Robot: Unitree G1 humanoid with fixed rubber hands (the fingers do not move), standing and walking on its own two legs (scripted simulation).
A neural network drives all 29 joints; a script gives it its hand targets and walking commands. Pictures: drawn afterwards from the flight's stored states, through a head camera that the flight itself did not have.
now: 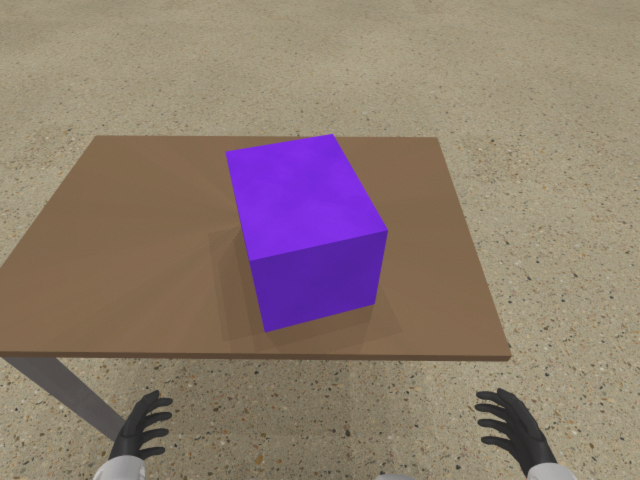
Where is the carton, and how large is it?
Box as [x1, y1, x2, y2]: [225, 134, 387, 331]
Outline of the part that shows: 332,134 225,152 265,331 374,303 387,229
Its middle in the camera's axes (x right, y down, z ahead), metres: -0.04 -0.02 +0.69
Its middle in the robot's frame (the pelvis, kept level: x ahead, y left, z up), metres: +0.52 +0.05 -0.02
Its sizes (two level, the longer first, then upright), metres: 0.258 0.198 0.190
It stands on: a table, 0.64 m high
